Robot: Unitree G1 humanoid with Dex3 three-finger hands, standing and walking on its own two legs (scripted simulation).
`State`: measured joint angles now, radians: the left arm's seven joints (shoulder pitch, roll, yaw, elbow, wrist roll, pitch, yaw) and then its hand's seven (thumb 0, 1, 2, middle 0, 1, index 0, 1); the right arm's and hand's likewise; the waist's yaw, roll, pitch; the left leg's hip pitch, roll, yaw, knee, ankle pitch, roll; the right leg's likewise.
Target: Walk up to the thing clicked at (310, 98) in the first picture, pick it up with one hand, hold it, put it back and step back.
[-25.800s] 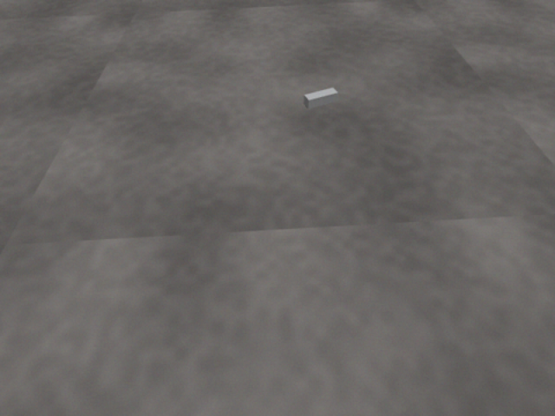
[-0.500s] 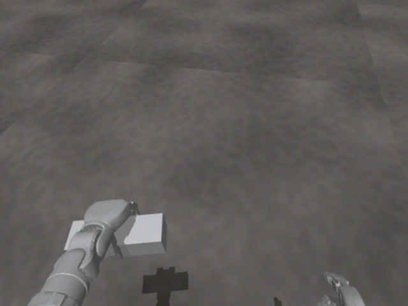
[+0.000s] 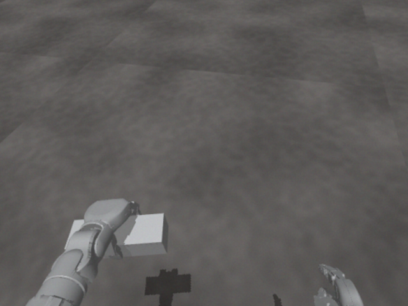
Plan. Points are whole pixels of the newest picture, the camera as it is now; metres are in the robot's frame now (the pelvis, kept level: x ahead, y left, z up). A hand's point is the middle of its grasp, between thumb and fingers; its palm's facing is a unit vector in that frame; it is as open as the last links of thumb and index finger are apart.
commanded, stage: hold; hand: left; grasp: from above
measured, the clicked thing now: (120, 236) +0.29 +0.22 -0.07
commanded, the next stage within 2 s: crouch in 0.50 s
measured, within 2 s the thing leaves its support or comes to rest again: neither
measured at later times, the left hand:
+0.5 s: hand (115, 231) +0.29 +0.22 -0.04, palm faces -0.47 -0.04 -0.88, open 9.7 cm
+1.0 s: hand (125, 243) +0.30 +0.23 -0.12, palm faces -0.48 +0.01 -0.88, open 9.7 cm
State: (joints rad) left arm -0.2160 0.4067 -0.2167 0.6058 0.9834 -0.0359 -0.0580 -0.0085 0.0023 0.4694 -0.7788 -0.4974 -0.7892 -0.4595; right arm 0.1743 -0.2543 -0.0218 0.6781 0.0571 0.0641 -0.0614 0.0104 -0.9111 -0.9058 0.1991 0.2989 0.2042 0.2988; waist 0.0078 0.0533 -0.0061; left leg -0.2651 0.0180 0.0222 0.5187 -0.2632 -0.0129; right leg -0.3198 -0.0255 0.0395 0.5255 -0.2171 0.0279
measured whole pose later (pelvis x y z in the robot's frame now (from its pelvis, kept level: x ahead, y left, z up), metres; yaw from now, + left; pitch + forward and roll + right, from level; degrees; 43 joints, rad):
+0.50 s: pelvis +0.01 +0.00 +0.00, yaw +0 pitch +1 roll +0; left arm -0.23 0.41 -0.21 0.63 1.00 -0.05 -0.04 -0.01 0.01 0.47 -0.77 -0.50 -0.79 -0.46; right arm 0.18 -0.26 -0.03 0.68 0.05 0.08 -0.06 0.01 -0.91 -0.91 0.20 0.30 0.20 0.30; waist 0.00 0.05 0.00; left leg -0.25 0.02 0.02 0.50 -0.26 -0.01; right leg -0.30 -0.03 0.04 0.50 -0.22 0.03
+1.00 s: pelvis -0.01 +0.00 -0.03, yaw +1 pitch +10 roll +0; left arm -0.38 0.37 -0.20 0.97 1.13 -0.10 0.21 -0.01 0.01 0.46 -0.77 -0.50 -0.78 -0.46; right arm 0.19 -0.26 -0.05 0.70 0.01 0.07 -0.02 0.01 -0.90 -0.91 0.20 0.30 0.21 0.30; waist -0.04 0.01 -0.05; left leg -0.59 0.02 -0.01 0.78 -0.36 -0.02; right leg -0.62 -0.03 0.02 0.76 -0.30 0.03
